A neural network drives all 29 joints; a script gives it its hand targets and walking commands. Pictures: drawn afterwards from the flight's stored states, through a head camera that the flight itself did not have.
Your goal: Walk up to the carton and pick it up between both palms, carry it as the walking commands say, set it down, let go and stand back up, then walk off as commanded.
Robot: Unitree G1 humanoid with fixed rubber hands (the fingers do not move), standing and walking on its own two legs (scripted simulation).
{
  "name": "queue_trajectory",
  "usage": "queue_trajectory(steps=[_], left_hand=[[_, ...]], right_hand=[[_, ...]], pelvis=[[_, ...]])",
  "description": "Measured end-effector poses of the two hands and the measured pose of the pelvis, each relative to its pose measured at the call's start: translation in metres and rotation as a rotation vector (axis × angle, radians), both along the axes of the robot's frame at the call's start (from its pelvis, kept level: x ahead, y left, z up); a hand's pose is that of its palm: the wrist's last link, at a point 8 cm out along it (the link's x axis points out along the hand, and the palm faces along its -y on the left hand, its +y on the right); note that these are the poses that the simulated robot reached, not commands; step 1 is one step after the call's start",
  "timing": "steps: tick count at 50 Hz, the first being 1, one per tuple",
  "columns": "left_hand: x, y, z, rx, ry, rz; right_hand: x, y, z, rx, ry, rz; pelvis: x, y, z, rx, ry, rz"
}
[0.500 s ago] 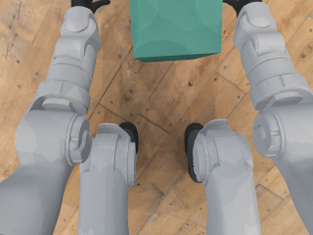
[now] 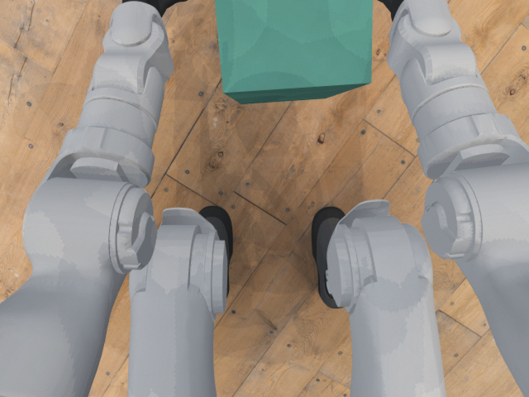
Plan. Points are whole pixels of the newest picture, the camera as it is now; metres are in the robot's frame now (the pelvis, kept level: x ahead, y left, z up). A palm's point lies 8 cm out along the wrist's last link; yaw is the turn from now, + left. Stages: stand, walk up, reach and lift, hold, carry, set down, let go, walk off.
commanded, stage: reach and lift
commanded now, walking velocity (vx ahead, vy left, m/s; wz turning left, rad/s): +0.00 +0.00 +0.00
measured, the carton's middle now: (284, 11) +0.56 -0.02 -0.25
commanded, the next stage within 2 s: none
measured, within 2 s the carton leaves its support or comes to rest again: leaves its support in 0.94 s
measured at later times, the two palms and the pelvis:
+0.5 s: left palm out of the picture +0.56 +0.12 -0.17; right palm out of the picture +0.54 -0.13 -0.18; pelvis +0.01 +0.00 -0.01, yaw +0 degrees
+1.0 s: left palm out of the picture +0.55 +0.11 -0.16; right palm out of the picture +0.54 -0.13 -0.17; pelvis +0.01 +0.00 -0.01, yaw +0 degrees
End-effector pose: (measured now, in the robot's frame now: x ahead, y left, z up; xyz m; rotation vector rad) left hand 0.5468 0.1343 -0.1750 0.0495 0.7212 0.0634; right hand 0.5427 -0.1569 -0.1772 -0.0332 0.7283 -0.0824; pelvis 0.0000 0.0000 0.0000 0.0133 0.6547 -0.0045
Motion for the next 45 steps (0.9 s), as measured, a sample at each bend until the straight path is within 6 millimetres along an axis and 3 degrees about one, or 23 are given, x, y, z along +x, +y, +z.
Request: queue_trajectory(steps=[10, 28, 45], left_hand=[[0.003, -0.028, -0.001, -0.029, -0.002, -0.037], [0.010, -0.019, 0.006, -0.021, 0.033, -0.001], [0.007, -0.022, 0.008, -0.016, 0.031, 0.012]], right_hand=[[0.003, 0.011, -0.001, 0.002, 0.003, 0.006], [0.001, 0.022, 0.001, 0.023, 0.034, 0.034], [-0.002, 0.021, 0.001, 0.014, 0.040, 0.017]], pelvis=[[0.001, 0.001, 0.001, -0.002, -0.005, -0.003], [0.013, 0.002, -0.012, -0.004, -0.016, -0.003], [0.015, 0.003, -0.008, -0.003, -0.012, -0.003]])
